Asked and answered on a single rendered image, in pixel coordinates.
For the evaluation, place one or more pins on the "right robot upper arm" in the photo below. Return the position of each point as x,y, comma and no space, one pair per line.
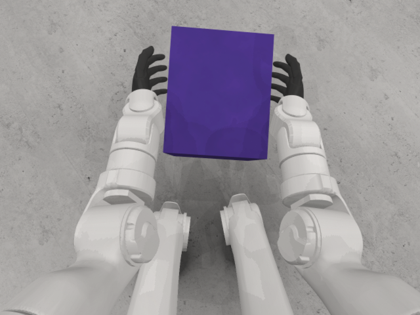
325,246

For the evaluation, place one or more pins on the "left robot thigh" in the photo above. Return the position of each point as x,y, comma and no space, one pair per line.
156,288

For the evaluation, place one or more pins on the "right robot forearm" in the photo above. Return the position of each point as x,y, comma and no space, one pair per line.
302,158

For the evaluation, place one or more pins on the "left robot forearm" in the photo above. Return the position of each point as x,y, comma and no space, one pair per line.
129,176

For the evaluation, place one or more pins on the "carton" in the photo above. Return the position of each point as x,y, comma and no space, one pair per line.
218,94

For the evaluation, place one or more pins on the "left robot upper arm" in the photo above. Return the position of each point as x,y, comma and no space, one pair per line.
111,244

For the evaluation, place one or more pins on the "robot left hand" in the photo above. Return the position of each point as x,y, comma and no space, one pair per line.
141,78

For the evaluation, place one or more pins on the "left robot shin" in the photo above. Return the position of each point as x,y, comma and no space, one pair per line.
169,205

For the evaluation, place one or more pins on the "robot right hand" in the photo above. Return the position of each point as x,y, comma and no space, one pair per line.
293,82

